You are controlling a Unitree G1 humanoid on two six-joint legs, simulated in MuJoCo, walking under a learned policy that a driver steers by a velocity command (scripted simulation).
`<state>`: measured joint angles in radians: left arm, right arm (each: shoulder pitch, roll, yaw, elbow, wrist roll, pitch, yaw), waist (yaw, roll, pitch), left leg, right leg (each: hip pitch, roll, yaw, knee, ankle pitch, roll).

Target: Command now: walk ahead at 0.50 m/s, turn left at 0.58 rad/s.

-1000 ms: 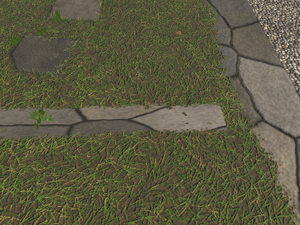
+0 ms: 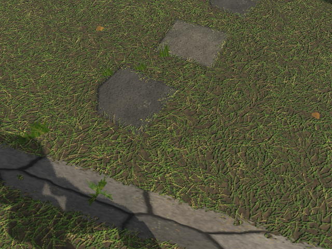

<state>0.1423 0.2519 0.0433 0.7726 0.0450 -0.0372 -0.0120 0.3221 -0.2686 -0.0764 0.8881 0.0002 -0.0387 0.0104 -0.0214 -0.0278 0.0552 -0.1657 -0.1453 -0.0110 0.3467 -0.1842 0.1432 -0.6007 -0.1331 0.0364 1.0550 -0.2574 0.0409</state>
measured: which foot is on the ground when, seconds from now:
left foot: down 0.00-0.30, up 0.32-0.80, down 0.82-1.00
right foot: up 0.00-0.28, down 0.30-0.84, up 0.86-1.00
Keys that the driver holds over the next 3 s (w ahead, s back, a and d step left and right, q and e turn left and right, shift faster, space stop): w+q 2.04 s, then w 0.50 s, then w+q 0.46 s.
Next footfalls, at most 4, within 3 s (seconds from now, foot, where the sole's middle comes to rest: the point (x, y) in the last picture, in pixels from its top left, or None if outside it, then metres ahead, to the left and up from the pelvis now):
0.30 right None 0.36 -0.13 -0.78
0.82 left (120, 232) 0.53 0.18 -0.78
1.36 right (110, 157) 0.89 0.25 -0.78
1.88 left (31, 167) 0.84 0.60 -0.78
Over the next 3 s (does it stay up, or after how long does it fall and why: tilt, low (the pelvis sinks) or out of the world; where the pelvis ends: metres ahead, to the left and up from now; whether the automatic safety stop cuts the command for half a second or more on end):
stays up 0.99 1.04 -0.02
